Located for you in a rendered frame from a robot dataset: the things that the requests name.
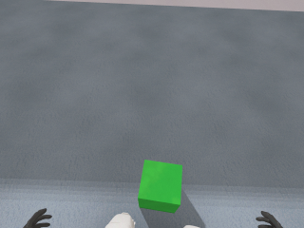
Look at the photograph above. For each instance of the robot right hand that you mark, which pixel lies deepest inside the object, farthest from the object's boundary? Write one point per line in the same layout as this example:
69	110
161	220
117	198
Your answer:
269	219

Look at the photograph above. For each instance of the left robot thigh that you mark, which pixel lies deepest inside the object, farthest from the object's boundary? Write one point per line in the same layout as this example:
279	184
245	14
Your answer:
121	221

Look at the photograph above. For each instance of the carton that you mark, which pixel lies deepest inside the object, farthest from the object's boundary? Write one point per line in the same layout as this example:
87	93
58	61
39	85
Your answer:
160	187

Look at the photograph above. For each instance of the robot left hand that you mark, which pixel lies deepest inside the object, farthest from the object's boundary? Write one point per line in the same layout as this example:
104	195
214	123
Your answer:
32	223

